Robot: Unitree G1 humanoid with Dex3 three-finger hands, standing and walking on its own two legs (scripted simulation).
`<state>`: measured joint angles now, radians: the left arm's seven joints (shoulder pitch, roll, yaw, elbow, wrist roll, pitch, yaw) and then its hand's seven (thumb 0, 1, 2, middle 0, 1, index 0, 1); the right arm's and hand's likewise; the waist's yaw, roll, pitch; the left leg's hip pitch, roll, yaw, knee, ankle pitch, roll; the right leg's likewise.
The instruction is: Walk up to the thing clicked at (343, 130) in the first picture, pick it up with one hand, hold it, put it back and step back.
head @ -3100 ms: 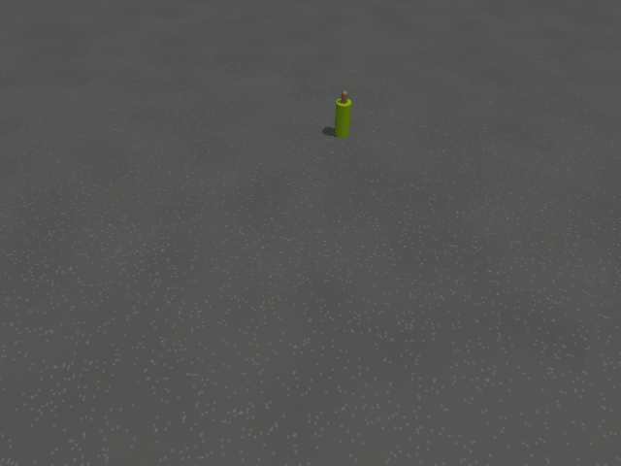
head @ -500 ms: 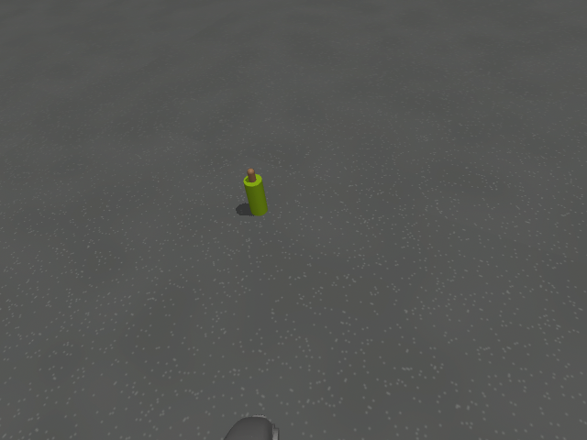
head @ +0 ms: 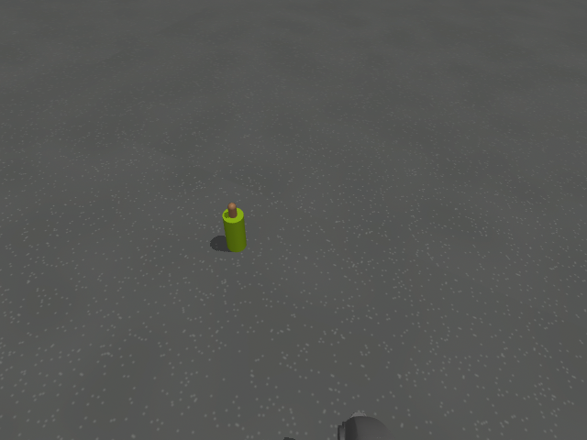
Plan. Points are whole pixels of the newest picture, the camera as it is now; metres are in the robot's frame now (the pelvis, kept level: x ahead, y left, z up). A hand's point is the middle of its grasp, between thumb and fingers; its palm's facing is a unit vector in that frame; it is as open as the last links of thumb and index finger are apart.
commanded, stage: walk up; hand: left
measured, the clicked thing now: (234, 225) +0.98 +0.23 -0.65
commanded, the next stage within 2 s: none
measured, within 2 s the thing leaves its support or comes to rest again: neither
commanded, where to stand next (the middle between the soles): +0.62 +0.02 m, yaw -1 degrees
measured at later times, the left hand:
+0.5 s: hand (145, 376) +0.24 +0.24 -0.12, palm faces +0.00 -0.92 -0.40, open 7.4 cm
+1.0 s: hand (139, 289) +0.41 +0.31 -0.15, palm faces -0.06 -0.95 -0.32, open 7.4 cm
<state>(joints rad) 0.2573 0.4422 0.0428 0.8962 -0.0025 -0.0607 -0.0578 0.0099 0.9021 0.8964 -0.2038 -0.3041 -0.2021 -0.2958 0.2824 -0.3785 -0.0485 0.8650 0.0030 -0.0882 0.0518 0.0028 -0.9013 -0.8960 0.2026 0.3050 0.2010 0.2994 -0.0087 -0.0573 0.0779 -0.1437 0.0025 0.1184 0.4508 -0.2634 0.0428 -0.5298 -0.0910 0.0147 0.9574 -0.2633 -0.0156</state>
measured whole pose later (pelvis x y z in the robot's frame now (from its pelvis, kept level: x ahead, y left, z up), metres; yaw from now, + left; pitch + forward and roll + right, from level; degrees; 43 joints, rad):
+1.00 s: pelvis +0.35 +0.04 +0.00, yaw +0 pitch -3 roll +0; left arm 0.27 0.43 0.04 0.89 0.00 -0.04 -0.05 0.01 0.90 0.90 -0.20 -0.30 -0.20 -0.30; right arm 0.33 -0.37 -0.05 0.85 0.00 -0.08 0.03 0.00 -0.90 -0.90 0.20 0.31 0.20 0.30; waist -0.02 -0.07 0.10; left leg -0.14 0.01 0.12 0.47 -0.26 0.04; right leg -0.52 -0.07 0.04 0.92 -0.27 -0.01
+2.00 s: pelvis +0.53 +0.04 -0.01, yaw -1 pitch -2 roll +0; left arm 0.23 0.40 0.02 0.99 0.01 -0.02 -0.01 0.01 0.90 0.90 -0.20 -0.30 -0.20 -0.30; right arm 0.18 -0.37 -0.02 0.90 -0.01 -0.02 0.01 0.00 -0.90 -0.90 0.20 0.31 0.20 0.30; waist 0.00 -0.02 0.09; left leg -0.32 0.03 0.07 0.63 -0.26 0.03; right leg -0.30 -0.05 -0.01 0.63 -0.31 -0.01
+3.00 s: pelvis +0.58 +0.03 +0.01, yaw -1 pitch -2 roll +0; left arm 0.08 0.35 0.01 1.18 0.01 -0.01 -0.01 0.01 0.90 0.90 -0.20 -0.30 -0.20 -0.30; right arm 0.07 -0.34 -0.01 1.17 -0.01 -0.01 0.01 0.00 -0.90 -0.90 0.20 0.30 0.20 0.30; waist 0.00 0.01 0.05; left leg -0.13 0.03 0.06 0.34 -0.18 0.00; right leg -0.10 -0.03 -0.02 0.33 -0.20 0.02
